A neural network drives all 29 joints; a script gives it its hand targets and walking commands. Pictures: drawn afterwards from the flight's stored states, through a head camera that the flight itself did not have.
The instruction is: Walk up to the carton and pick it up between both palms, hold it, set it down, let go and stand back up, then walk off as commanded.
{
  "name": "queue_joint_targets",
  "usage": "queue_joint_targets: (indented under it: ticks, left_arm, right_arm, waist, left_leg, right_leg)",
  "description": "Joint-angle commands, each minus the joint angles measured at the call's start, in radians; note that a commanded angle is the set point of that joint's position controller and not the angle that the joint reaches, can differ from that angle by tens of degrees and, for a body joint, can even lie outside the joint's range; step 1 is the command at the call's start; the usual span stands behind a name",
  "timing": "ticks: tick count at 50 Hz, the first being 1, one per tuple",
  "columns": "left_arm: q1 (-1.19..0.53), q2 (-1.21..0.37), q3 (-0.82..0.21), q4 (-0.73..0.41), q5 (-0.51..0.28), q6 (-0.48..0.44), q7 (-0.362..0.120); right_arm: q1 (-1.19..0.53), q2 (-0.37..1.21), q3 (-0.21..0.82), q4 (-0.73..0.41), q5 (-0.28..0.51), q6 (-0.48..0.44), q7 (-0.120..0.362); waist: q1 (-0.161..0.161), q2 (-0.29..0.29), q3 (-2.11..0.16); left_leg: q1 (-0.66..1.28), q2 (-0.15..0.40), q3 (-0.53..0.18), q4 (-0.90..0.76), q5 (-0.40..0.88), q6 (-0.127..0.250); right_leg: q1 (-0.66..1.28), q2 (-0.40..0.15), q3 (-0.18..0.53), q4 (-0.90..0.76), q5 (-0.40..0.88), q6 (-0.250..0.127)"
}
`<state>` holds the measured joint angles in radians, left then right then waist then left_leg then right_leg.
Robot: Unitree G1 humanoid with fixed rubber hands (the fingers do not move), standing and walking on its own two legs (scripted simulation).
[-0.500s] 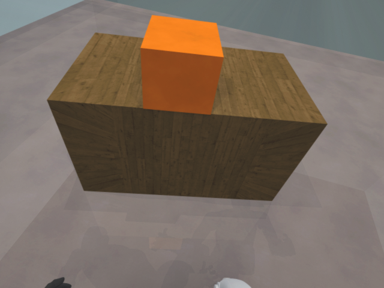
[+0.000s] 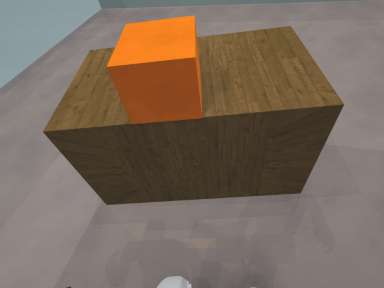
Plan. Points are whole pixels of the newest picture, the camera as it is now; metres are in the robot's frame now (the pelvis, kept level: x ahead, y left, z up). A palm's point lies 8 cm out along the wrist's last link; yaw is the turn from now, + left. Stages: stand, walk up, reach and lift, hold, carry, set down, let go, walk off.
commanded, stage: walk up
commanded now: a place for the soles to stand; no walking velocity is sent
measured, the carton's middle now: (163, 69) +0.84 +0.16 +0.01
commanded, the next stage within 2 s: none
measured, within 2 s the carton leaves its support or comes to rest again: neither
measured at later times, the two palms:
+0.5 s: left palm out of the picture +0.13 +0.34 -0.11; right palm out of the picture +0.10 -0.32 -0.04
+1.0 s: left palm out of the picture +0.13 +0.33 -0.06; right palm out of the picture +0.15 -0.33 -0.11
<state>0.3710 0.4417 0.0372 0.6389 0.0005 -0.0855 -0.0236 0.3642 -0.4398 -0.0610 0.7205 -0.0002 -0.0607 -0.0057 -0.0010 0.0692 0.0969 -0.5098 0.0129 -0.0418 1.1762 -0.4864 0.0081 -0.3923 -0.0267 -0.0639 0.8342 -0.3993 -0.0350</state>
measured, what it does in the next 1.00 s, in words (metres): steps on the spot: left foot, then right foot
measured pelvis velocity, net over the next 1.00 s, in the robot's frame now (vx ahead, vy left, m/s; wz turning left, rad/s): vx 0.08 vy -0.01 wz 0.06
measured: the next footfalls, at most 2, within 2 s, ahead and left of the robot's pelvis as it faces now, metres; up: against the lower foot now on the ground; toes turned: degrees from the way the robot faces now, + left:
left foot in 0.18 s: +0.12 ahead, +0.16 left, +0.00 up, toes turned +3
right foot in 0.62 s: +0.17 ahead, -0.13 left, +0.00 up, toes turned -3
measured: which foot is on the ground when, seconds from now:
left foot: up 0.00-0.16, down 0.18-0.62, up 0.64-1.00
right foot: down 0.00-0.20, up 0.22-0.60, down 0.62-1.00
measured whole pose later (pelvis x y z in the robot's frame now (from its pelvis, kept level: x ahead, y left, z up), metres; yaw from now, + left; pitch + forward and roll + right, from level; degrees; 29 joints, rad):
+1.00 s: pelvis +0.08 -0.01 -0.01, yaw +4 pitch -2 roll -2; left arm 0.37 0.47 0.04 0.64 0.00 -0.08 -0.01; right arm 0.37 -0.44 -0.07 0.72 0.00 -0.04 -0.01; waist 0.00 0.09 0.09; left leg -0.51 0.04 -0.05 1.06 -0.45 0.02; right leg -0.46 -0.05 -0.10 0.87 -0.38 -0.03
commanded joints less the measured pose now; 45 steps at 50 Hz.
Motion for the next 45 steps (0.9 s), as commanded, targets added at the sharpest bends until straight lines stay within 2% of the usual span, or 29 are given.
queue_joint_targets:
  ticks: [1,4,5,6,7,8,9,10,11,12,13,14,15,17,20,23,24,26,27,28,29,30,31,32,33,36,40,41,45]
  left_arm:
    - [0.063,0.301,0.123,-0.015,0.004,-0.009,0.017]
    - [0.043,0.288,0.111,-0.012,0.01,0.0,0.007]
    - [-0.008,0.295,0.104,-0.028,0.009,0.006,0.002]
    - [-0.076,0.263,0.094,-0.045,0.002,0.012,-0.003]
    - [-0.075,0.182,0.065,-0.059,0.006,0.016,-0.001]
    - [-0.065,0.079,0.029,-0.086,0.011,0.012,-0.001]
    - [-0.044,0.081,0.028,-0.072,0.007,0.02,0.004]
    - [-0.07,0.173,0.06,-0.052,0.007,0.036,0.009]
    - [-0.113,0.26,0.077,-0.061,0.021,0.04,0.005]
    - [-0.143,0.286,0.081,-0.065,0.022,0.042,0.003]
    - [-0.142,0.282,0.084,-0.047,0.018,0.042,-0.005]
    - [-0.104,0.27,0.095,-0.015,0.018,0.044,-0.017]
    - [-0.065,0.259,0.101,0.001,0.02,0.044,-0.024]
    - [-0.048,0.239,0.102,0.017,0.016,0.053,-0.031]
    - [-0.038,0.242,0.102,0.029,0.019,0.058,-0.036]
    - [-0.095,0.238,0.098,0.009,0.017,0.041,-0.03]
    - [-0.096,0.246,0.094,0.019,0.021,0.035,-0.028]
    - [-0.047,0.244,0.097,0.024,0.014,0.022,-0.024]
    - [0.049,0.236,0.099,0.058,0.016,0.012,-0.02]
    - [0.194,0.261,0.124,0.097,0.019,-0.003,-0.006]
    - [0.291,0.339,0.142,0.127,0.03,-0.019,0.017]
    - [0.234,0.38,0.139,0.079,0.032,-0.024,0.027]
    - [0.145,0.376,0.135,0.064,0.027,-0.017,0.034]
    - [0.1,0.378,0.135,0.055,0.022,-0.007,0.036]
    - [0.044,0.378,0.13,0.052,0.029,-0.009,0.037]
    - [0.018,0.302,0.114,0.032,0.023,-0.014,0.034]
    - [0.035,0.295,0.117,0.015,0.02,-0.015,0.037]
    - [0.031,0.301,0.118,0.013,0.019,-0.015,0.04]
    - [0.02,0.308,0.118,0.005,0.022,-0.005,0.029]
  right_arm:
    - [-0.061,-0.222,-0.058,-0.047,-0.009,-0.033,0.008]
    - [-0.017,-0.185,-0.056,-0.028,-0.016,-0.057,0.008]
    - [0.033,-0.181,-0.063,-0.006,-0.012,-0.065,0.008]
    - [0.143,-0.187,-0.069,0.029,-0.018,-0.074,0.0]
    - [0.285,-0.239,-0.098,0.08,-0.032,-0.08,-0.015]
    - [0.341,-0.322,-0.118,0.075,-0.029,-0.085,-0.028]
    - [0.273,-0.368,-0.124,0.032,-0.023,-0.081,-0.034]
    - [0.232,-0.35,-0.121,0.02,-0.014,-0.075,-0.033]
    - [0.175,-0.368,-0.118,0.021,-0.002,-0.069,-0.029]
    - [0.106,-0.355,-0.118,0.003,-0.009,-0.062,-0.029]
    - [0.046,-0.319,-0.108,-0.003,-0.018,-0.06,-0.024]
    - [0.013,-0.293,-0.095,-0.006,-0.033,-0.062,-0.019]
    - [0.028,-0.298,-0.092,-0.002,-0.025,-0.066,-0.017]
    - [0.045,-0.301,-0.094,0.011,-0.026,-0.076,-0.016]
    - [0.017,-0.334,-0.109,-0.006,-0.028,-0.067,-0.006]
    - [0.008,-0.343,-0.113,-0.028,-0.037,-0.055,-0.007]
    - [0.012,-0.349,-0.116,-0.025,-0.036,-0.05,-0.007]
    - [-0.033,-0.349,-0.113,-0.039,-0.037,-0.04,-0.004]
    - [-0.09,-0.325,-0.101,-0.056,-0.035,-0.034,-0.001]
    - [-0.123,-0.265,-0.081,-0.059,-0.042,-0.024,0.002]
    - [-0.119,-0.139,-0.043,-0.081,-0.037,-0.016,0.003]
    - [-0.071,-0.089,-0.027,-0.083,-0.025,-0.013,-0.008]
    - [-0.028,-0.178,-0.051,-0.041,-0.009,-0.001,-0.013]
    - [-0.042,-0.234,-0.068,-0.029,-0.012,0.002,-0.008]
    - [-0.031,-0.256,-0.076,-0.009,-0.014,0.001,-0.007]
    - [0.03,-0.256,-0.078,0.022,-0.007,0.003,0.004]
    - [0.023,-0.238,-0.077,0.006,-0.018,0.01,0.008]
    - [0.024,-0.226,-0.076,0.0,-0.015,0.009,0.007]
    - [0.015,-0.217,-0.073,-0.011,-0.028,-0.007,0.008]
  waist:
    - [0.093,-0.343,-0.066]
    - [0.067,-0.335,-0.116]
    - [0.03,-0.305,-0.148]
    - [-0.044,-0.229,-0.172]
    - [-0.125,-0.015,-0.24]
    - [-0.146,0.206,-0.258]
    - [-0.103,0.181,-0.213]
    - [-0.09,0.06,-0.169]
    - [-0.095,0.045,-0.112]
    - [-0.079,0.018,-0.025]
    - [-0.045,0.022,0.048]
    - [-0.016,-0.007,0.091]
    - [-0.009,0.013,0.106]
    - [-0.011,0.083,0.107]
    - [-0.022,0.206,0.056]
    - [-0.042,0.191,0.026]
    - [-0.049,0.218,-0.009]
    - [-0.014,0.219,-0.025]
    - [0.057,0.181,-0.055]
    - [0.13,0.039,-0.1]
    - [0.175,-0.258,-0.083]
    - [0.137,-0.331,-0.05]
    - [0.098,-0.154,-0.031]
    - [0.088,-0.116,-0.022]
    - [0.069,-0.18,-0.005]
    - [0.039,-0.178,-0.025]
    - [0.053,-0.208,-0.06]
    - [0.058,-0.273,-0.063]
    - [0.058,-0.326,-0.063]
  left_leg:
    - [-0.223,0.069,0.051,-0.257,-0.008,0.0]
    - [-0.082,0.046,0.081,-0.406,0.03,0.031]
    - [0.048,0.027,0.107,-0.515,0.092,0.033]
    - [0.263,-0.005,0.144,-0.602,0.209,0.042]
    - [0.51,-0.016,0.052,-0.637,0.156,0.063]
    - [0.632,0.196,-0.308,-0.727,0.064,0.116]
    - [0.636,0.348,-0.648,-0.802,0.096,0.139]
    - [0.569,0.396,-0.693,-0.852,-0.049,0.168]
    - [0.478,0.411,-0.76,-0.877,-0.151,0.235]
    - [0.365,0.404,-0.707,-0.909,-0.254,0.251]
    - [0.242,0.342,-0.554,-0.921,-0.3,0.255]
    - [0.152,0.279,-0.451,-0.924,-0.338,0.223]
    - [0.14,0.269,-0.412,-0.924,-0.324,0.211]
    - [0.117,0.243,-0.379,-0.917,-0.293,0.192]
    - [0.138,0.24,-0.419,-0.91,-0.442,0.237]
    - [0.204,0.289,-0.427,-0.809,-0.246,0.281]
    - [0.209,0.276,-0.403,-0.77,-0.215,0.285]
    - [0.126,0.262,-0.334,-0.681,-0.104,0.269]
    - [-0.005,0.225,-0.24,-0.59,-0.04,0.228]
    - [-0.187,0.134,-0.133,-0.323,-0.015,0.167]
    - [-0.35,-0.014,0.042,0.037,-0.022,0.096]
    - [-0.454,-0.089,-0.016,0.155,-0.079,0.034]
    - [-0.375,-0.053,-0.091,0.141,0.0,0.024]
    - [-0.373,-0.005,-0.052,0.119,0.025,0.023]
    - [-0.363,0.007,-0.056,0.124,0.01,0.021]
    - [-0.276,0.035,-0.044,0.038,0.082,0.024]
    - [-0.25,0.047,-0.009,-0.054,0.081,0.022]
    - [-0.242,0.055,0.003,-0.068,0.077,0.018]
    - [-0.177,0.065,0.038,-0.208,-0.015,0.016]
  right_leg:
    - [0.302,-0.295,0.383,-0.397,0.102,-0.247]
    - [0.263,-0.283,0.323,-0.297,0.31,-0.244]
    - [0.204,-0.25,0.256,-0.221,0.344,-0.223]
    - [0.038,-0.219,0.191,-0.098,0.303,-0.177]
    - [-0.13,-0.164,0.136,0.204,0.282,-0.12]
    - [-0.346,-0.063,0.032,0.46,0.1,-0.041]
    - [-0.515,0.052,0.066,0.499,-0.15,0.003]
    - [-0.518,0.012,0.105,0.481,-0.139,-0.001]
    - [-0.523,-0.041,0.127,0.484,-0.161,0.005]
    - [-0.512,-0.087,0.124,0.459,-0.131,0.01]
    - [-0.455,-0.116,0.123,0.404,-0.062,0.015]
    - [-0.389,-0.103,0.127,0.367,-0.029,0.012]
    - [-0.366,-0.095,0.114,0.351,0.003,0.008]
    - [-0.338,-0.089,0.108,0.309,0.039,0.015]
    - [-0.32,-0.076,0.077,0.287,-0.002,0.034]
    - [-0.302,-0.1,0.102,0.139,-0.127,0.019]
    - [-0.269,-0.092,0.089,0.093,-0.168,0.01]
    - [-0.133,-0.087,0.074,-0.047,-0.158,-0.008]
    - [0.062,-0.064,0.033,-0.132,-0.061,-0.015]
    - [0.303,-0.029,0.105,-0.221,-0.107,-0.014]
    - [0.365,-0.141,0.32,-0.389,-0.285,-0.002]
    - [0.299,-0.318,0.702,-0.532,-0.351,-0.016]
    - [0.224,-0.365,0.783,-0.608,-0.47,-0.032]
    - [0.207,-0.355,0.781,-0.626,-0.555,-0.063]
    - [0.185,-0.347,0.808,-0.636,-0.499,-0.07]
    - [0.163,-0.282,0.526,-0.521,-0.3,-0.069]
    - [0.176,-0.275,0.457,-0.47,-0.272,-0.131]
    - [0.178,-0.274,0.444,-0.467,-0.275,-0.139]
    - [0.157,-0.292,0.419,-0.398,-0.146,-0.223]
